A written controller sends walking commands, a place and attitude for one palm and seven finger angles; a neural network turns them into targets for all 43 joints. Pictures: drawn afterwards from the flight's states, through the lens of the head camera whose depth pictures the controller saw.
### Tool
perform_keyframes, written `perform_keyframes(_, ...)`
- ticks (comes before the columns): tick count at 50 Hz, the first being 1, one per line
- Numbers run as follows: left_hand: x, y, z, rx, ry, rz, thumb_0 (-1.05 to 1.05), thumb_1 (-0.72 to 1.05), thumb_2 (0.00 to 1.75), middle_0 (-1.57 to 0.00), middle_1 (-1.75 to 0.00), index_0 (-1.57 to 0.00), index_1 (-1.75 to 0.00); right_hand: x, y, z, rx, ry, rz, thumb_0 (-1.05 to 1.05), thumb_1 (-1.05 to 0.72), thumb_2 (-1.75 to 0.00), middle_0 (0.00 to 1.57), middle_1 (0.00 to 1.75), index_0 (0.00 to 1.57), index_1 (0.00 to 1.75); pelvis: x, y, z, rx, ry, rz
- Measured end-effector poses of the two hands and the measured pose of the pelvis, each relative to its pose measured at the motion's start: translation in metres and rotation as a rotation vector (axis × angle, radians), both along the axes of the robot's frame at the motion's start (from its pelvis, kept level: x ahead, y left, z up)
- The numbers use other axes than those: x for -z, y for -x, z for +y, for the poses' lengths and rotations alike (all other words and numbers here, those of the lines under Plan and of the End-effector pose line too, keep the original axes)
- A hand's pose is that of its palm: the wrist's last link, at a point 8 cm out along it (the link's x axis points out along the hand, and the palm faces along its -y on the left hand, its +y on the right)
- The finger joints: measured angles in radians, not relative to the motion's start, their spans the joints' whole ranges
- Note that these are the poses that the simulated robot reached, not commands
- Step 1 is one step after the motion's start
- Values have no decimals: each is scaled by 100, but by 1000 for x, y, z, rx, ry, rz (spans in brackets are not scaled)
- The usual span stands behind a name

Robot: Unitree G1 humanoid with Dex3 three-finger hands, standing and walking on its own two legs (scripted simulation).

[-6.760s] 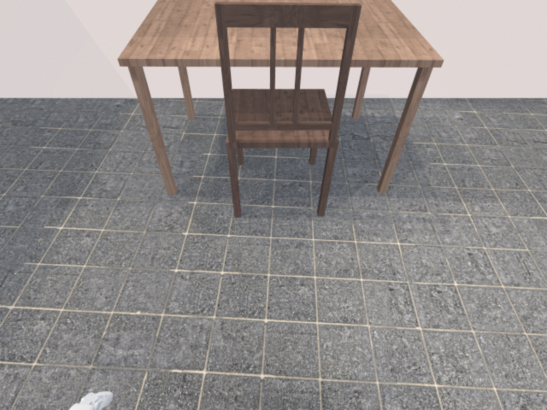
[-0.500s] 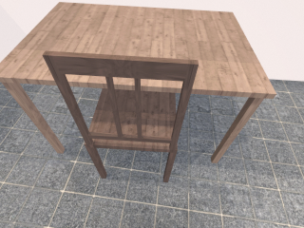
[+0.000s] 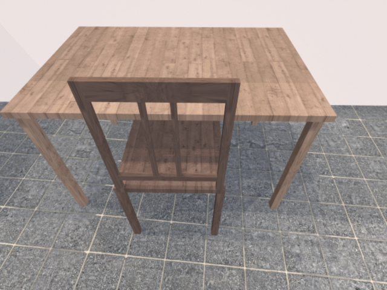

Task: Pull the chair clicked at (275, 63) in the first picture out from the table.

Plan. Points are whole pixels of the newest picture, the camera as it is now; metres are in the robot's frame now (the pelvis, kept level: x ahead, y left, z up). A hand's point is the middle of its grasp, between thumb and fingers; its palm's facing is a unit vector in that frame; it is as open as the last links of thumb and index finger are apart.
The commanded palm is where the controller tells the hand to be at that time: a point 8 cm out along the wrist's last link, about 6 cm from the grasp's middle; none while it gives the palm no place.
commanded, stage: come to a stop and stand still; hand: left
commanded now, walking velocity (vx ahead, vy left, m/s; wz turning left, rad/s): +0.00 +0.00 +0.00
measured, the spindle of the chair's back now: (149, 143) +0.55 +0.17 -0.07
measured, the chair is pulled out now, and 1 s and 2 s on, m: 0.00 0.00 0.00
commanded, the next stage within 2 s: look again from close up in 0.26 s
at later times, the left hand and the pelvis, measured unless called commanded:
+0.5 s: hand out of the picture -0.03 +0.16 -0.18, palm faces +0.03 -0.98 -0.18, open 7.4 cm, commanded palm none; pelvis +0.00 +0.00 -0.01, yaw +1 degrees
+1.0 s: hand out of the picture +0.02 +0.19 -0.18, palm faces +0.02 -0.99 -0.17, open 7.4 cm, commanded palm none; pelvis +0.02 +0.03 -0.01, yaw +0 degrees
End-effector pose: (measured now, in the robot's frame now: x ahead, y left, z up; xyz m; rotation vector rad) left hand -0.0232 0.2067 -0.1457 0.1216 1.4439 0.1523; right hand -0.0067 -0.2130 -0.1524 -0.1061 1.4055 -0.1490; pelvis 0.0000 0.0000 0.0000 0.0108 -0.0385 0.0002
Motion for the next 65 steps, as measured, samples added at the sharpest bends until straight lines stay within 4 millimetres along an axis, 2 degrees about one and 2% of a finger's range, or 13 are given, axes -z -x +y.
perform_keyframes(10, 5, 13, -14, -15, 36, 2, 0, 90, 90, -20, -30, -20, -30, -4, 32, 0, 6, 4, 65, 1, -91, -90, 20, 30, 20, 30, 0, 9, -5, -7, 3, 8)
perform_keyframes(17, 4, 20, -14, -22, 31, 28, 0, 90, 90, -20, -30, -20, -30, -4, 39, 5, 12, -4, 87, 0, -91, -90, 20, 30, 20, 30, 0, 7, -5, -7, 3, 17)
perform_keyframes(24, 4, 14, -2, 7, 1, -4, 0, 90, 90, -20, -30, -20, -30, 6, 20, 11, -13, -26, 20, 1, -91, -90, 20, 30, 20, 30, 7, 4, 3, -21, 32, 31)
perform_keyframes(34, 3, -29, 25, 16, -34, -109, 0, 91, 90, -20, -30, -20, -30, 7, -9, 17, -40, -9, -43, 2, -93, -90, 20, 30, 20, 30, 9, -10, 16, -14, 14, 22)
perform_keyframes(40, 5, -40, 33, 27, -27, -114, 1, 91, 90, -20, -30, -20, -30, 0, -19, 15, -41, 18, -50, 2, -93, -90, 20, 30, 20, 30, 7, -14, 20, -7, 10, 24)
perform_keyframes(54, 11, -28, 35, 18, 17, -51, 0, 91, 90, -20, -30, -20, -30, -8, -34, 20, -48, 53, -48, 1, -92, -90, 20, 30, 20, 30, 5, -20, 32, -2, 13, 21)
perform_keyframes(65, 10, -14, 43, 10, 18, -6, 0, 90, 90, -20, -30, -20, -30, -8, -31, 30, -45, 51, -33, 1, -92, -90, 20, 30, 20, 30, 4, -20, 40, -2, 11, 21)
